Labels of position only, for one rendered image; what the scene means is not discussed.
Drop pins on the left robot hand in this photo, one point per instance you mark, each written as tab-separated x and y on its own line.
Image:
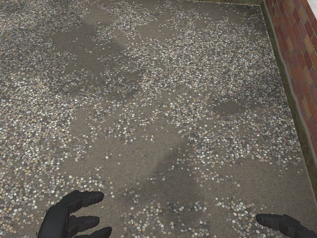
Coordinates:
59	224

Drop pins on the right robot hand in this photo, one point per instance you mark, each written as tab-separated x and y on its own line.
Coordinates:
285	224

